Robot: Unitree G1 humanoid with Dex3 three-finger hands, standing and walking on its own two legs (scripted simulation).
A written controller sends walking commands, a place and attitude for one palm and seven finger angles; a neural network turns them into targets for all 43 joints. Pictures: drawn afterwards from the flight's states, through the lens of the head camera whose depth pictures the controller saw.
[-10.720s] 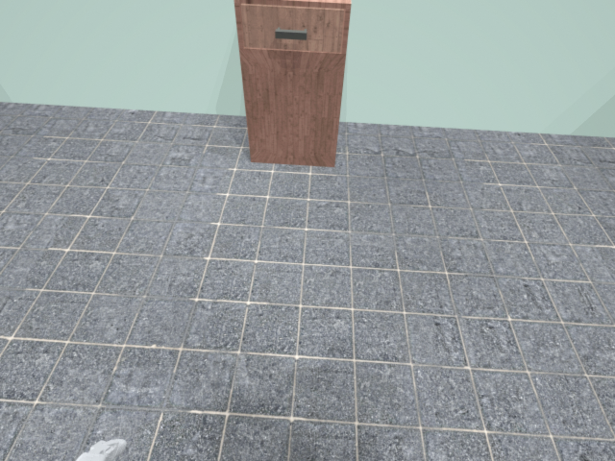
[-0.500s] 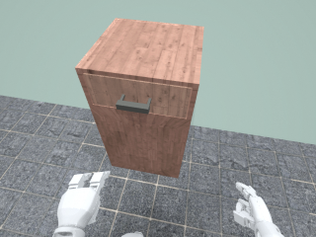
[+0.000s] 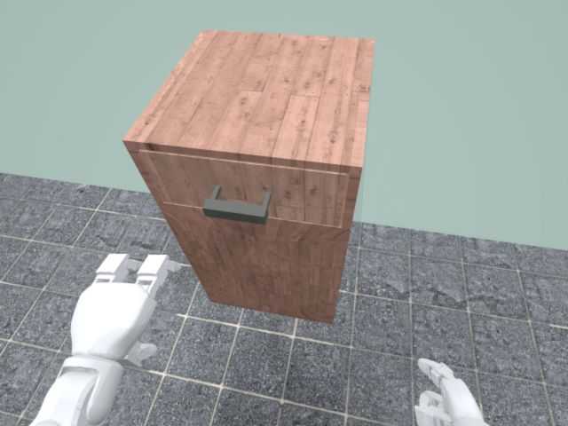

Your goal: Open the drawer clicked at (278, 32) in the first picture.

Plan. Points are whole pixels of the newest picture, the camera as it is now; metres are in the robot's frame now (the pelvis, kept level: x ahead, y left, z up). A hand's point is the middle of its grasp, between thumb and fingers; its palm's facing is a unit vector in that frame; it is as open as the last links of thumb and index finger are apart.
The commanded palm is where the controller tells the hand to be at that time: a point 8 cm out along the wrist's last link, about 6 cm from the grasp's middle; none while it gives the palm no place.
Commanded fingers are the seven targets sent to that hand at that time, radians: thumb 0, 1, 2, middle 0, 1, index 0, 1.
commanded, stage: raise the hand with hooked fingers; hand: left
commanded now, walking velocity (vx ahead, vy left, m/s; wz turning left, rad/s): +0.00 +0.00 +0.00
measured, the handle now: (239, 202) +0.51 +0.16 -0.06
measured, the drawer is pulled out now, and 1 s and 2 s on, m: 0.00 0.00 0.00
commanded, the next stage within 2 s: move the hooked fingers above the handle in 0.92 s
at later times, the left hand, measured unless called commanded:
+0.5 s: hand (117, 247) +0.30 +0.25 +0.11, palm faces +0.08 -0.06 -0.99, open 13.8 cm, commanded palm +0.27 +0.25 +0.16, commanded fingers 0.00 -0.50 0.30 -0.30 -1.20 -0.30 -1.20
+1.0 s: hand (99, 260) +0.28 +0.27 +0.10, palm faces +0.08 -0.09 -0.99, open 13.8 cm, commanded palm +0.25 +0.26 +0.16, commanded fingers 0.00 -0.50 0.30 -0.30 -1.20 -0.30 -1.20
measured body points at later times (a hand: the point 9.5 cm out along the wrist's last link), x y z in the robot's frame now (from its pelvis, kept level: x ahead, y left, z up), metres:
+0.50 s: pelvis +0.00 +0.00 +0.02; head +0.02 -0.03 +0.47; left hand +0.29 +0.25 +0.16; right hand +0.21 -0.21 -0.09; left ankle -0.03 +0.09 -0.71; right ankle -0.03 -0.08 -0.71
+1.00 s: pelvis -0.03 +0.02 +0.02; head +0.00 -0.01 +0.47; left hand +0.27 +0.27 +0.16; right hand +0.15 -0.21 -0.10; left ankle -0.03 +0.09 -0.71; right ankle -0.03 -0.08 -0.71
